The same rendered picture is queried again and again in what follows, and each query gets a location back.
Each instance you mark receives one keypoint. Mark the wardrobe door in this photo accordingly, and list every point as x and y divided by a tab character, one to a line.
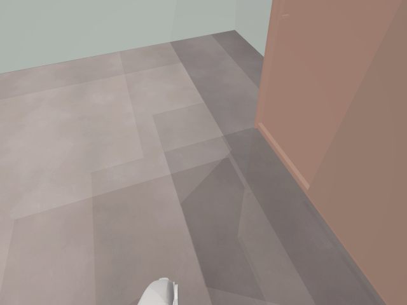
361	184
322	53

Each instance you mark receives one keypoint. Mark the left robot thigh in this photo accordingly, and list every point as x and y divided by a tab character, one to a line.
161	292

